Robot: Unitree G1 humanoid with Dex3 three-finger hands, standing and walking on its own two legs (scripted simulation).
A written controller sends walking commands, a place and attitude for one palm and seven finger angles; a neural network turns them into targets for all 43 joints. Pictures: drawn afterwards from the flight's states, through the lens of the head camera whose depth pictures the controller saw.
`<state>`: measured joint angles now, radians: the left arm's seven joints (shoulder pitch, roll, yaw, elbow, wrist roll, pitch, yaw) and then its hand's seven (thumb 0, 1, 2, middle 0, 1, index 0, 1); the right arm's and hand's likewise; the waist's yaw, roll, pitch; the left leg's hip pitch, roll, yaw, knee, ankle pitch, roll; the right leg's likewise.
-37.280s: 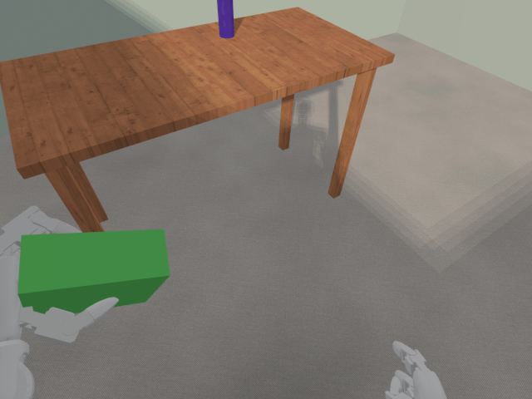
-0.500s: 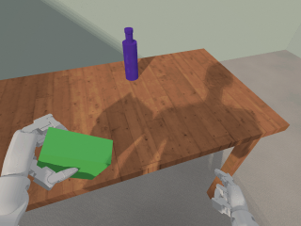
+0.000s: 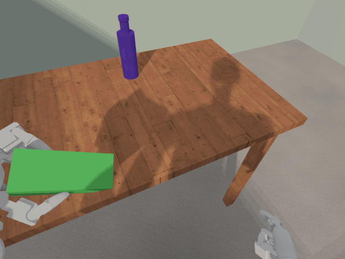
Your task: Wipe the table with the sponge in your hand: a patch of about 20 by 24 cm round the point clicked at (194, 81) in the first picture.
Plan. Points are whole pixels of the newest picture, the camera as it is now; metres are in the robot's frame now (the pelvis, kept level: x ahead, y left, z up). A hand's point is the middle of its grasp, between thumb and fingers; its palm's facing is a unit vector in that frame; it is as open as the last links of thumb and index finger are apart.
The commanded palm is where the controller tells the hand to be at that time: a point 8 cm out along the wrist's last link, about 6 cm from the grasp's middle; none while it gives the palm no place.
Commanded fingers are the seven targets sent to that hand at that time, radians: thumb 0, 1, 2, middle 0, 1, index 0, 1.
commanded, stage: step back with the hand held close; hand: left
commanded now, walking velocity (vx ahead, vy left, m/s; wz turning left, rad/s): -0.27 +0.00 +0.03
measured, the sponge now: (76, 175) +0.23 +0.18 +0.15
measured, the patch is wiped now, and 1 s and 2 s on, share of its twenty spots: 1.00 1.00 1.00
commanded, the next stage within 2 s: stop stepping back and stand still in 0.88 s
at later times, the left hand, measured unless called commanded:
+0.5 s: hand out of the picture +0.14 +0.25 +0.20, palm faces +0.42 -0.83 -0.37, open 9.8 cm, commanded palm +0.07 +0.29 +0.22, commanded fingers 0.00 0.10 1.30 -1.20 -1.60 -1.20 -1.60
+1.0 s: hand out of the picture +0.02 +0.21 +0.20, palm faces +0.34 -0.85 -0.41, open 9.8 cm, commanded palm -0.05 +0.27 +0.22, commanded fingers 0.00 0.10 1.30 -1.20 -1.60 -1.20 -1.60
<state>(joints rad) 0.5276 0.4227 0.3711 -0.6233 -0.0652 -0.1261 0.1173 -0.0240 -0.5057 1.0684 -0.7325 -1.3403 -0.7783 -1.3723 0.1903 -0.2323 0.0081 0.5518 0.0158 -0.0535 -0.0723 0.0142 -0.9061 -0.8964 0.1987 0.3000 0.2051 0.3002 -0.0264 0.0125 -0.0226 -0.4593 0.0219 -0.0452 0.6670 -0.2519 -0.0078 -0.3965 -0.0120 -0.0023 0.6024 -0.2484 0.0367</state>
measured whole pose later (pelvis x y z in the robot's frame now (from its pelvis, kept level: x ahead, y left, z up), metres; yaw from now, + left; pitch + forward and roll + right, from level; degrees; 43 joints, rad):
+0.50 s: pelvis -0.07 +0.01 -0.01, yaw +3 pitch +1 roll -2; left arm 0.39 0.45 0.41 -0.68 -0.05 -0.17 0.14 -0.02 -0.51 1.07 -0.74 -1.34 -0.78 -1.37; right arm 0.17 -0.18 0.02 0.57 -0.01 -0.09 -0.05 0.01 -0.90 -0.90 0.20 0.30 0.21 0.30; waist -0.01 -0.06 0.04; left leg -0.51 0.03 0.02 0.76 -0.27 0.02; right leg -0.59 0.01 0.03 0.99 -0.44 0.03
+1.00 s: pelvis -0.20 -0.01 -0.01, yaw +1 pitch +2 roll +1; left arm 0.44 0.48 0.42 -0.66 -0.07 -0.20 0.13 -0.02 -0.51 1.07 -0.74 -1.34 -0.78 -1.37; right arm 0.16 -0.23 -0.03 0.55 0.03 -0.09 -0.07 0.01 -0.91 -0.90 0.20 0.30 0.20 0.30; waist -0.05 -0.08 0.03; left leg -0.38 0.02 0.03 0.68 -0.34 -0.02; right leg -0.52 -0.05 0.01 0.74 -0.29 0.03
